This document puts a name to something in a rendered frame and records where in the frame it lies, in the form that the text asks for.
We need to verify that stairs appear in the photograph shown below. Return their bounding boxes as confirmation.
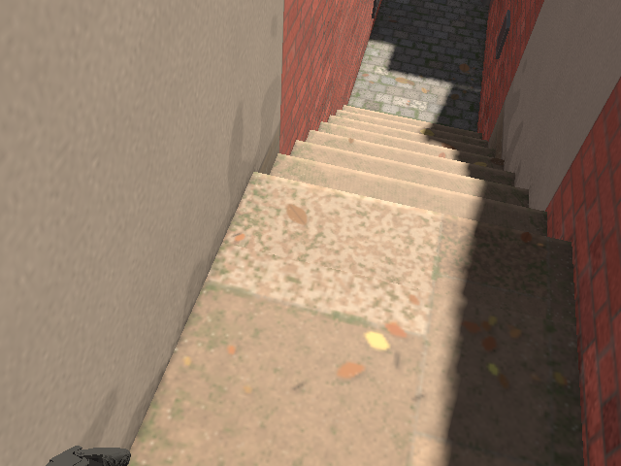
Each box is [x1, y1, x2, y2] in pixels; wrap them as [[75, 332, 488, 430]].
[[270, 105, 547, 237]]

